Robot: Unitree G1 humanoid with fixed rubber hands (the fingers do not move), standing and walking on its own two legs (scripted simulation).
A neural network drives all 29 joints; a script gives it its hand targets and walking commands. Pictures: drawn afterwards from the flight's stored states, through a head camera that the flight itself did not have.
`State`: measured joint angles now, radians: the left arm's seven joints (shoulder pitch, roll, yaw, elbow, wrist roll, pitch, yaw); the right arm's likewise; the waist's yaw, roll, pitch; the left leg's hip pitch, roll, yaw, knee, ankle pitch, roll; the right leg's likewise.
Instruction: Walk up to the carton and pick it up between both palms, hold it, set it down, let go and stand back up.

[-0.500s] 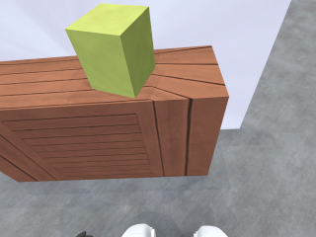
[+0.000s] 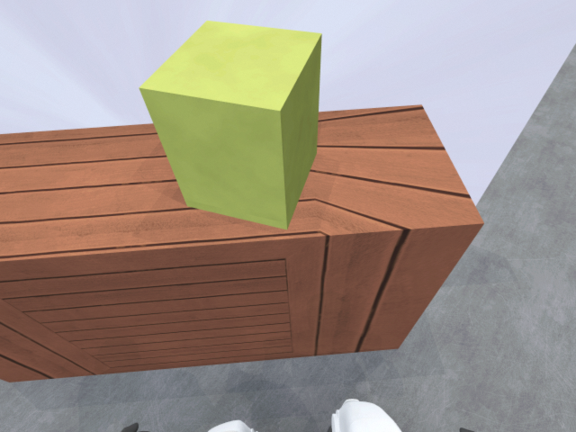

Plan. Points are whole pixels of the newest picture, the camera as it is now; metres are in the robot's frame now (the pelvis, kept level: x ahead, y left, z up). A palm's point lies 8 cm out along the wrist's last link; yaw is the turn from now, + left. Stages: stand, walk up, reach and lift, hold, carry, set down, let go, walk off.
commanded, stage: walk up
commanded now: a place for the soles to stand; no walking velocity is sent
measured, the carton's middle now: (248, 128) +0.56 +0.07 +0.09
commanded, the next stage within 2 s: none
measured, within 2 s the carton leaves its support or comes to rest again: neither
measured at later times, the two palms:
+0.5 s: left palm (116, 385) +0.20 +0.28 -0.09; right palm out of the picture +0.11 -0.21 -0.09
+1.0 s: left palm out of the picture +0.12 +0.29 -0.10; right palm out of the picture +0.08 -0.22 -0.10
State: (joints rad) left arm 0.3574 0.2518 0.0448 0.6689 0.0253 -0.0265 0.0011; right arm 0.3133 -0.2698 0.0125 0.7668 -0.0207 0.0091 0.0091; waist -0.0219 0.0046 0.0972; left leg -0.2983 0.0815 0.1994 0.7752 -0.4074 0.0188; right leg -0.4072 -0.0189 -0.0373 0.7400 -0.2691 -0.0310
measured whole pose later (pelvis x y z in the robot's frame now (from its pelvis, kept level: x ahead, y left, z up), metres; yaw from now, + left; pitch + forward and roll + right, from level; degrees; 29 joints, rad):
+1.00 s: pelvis +0.05 +0.04 +0.02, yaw -1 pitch -2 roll -1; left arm 0.28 0.21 0.00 0.84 0.04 0.00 0.03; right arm 0.39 -0.29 -0.02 0.74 -0.05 0.05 0.03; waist -0.01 0.05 0.05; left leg -0.24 0.00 0.09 0.76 -0.52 0.03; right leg -0.28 -0.04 -0.04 0.60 -0.28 0.01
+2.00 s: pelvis +0.09 +0.10 +0.03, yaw -2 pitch -2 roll +0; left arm 0.28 0.23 -0.02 0.88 0.00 0.01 0.01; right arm 0.33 -0.26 0.01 0.84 0.01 0.01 0.01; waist -0.01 0.00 0.03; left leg -0.18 0.00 0.10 0.50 -0.28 0.03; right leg -0.20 -0.05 0.04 0.51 -0.27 0.05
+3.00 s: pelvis +0.13 +0.08 +0.02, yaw -2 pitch -3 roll +0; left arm 0.28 0.24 -0.01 0.88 0.00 0.02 0.01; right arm 0.28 -0.23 0.01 0.81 0.01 0.02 0.00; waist 0.01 -0.01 0.08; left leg -0.23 0.03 0.07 0.61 -0.32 0.00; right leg -0.16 -0.02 -0.02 0.59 -0.36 0.01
